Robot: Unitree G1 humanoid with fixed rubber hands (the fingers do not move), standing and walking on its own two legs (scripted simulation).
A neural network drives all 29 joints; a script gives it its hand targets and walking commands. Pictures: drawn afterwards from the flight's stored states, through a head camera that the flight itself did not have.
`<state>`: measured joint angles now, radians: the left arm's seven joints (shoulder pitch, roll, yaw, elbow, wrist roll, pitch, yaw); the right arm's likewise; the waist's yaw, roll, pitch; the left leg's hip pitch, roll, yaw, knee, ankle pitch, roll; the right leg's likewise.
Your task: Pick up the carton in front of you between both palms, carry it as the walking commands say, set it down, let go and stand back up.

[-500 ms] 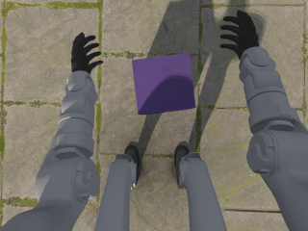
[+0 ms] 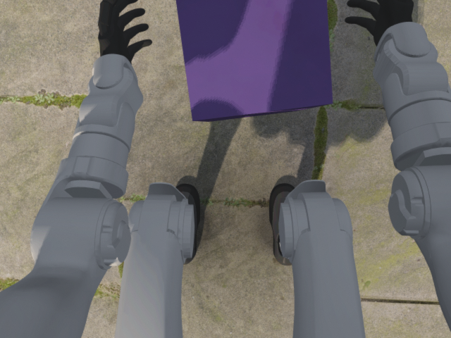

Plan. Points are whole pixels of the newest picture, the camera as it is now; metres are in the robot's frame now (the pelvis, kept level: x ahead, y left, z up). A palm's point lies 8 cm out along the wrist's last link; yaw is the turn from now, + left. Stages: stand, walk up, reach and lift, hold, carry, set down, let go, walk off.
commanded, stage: reach and lift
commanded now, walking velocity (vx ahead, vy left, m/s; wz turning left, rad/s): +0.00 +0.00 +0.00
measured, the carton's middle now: (250, 61) +0.52 -0.05 -0.30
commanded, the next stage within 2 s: none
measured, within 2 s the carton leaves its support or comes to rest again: leaves its support in 1.00 s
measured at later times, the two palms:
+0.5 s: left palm (141, 52) +0.53 +0.13 -0.22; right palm (361, 36) +0.53 -0.23 -0.23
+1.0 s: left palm (153, 46) +0.54 +0.11 -0.21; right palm (342, 34) +0.53 -0.19 -0.22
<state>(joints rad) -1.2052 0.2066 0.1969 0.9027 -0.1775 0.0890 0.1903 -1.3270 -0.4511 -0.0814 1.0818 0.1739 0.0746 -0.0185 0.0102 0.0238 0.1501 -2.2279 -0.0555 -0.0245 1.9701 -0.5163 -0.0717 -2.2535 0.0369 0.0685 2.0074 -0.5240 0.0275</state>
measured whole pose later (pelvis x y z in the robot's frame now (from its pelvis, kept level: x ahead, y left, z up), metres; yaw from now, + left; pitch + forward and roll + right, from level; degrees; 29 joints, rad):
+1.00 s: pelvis +0.00 +0.00 -0.05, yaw +0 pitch +37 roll +3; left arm -1.41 0.16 0.31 1.07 -0.09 0.09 0.20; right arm -1.50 -0.36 -0.04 1.21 0.11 0.11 -0.07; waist -0.02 0.07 0.31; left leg -2.27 -0.10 -0.04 2.16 -0.55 -0.09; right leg -2.29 0.01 0.05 2.20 -0.57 0.02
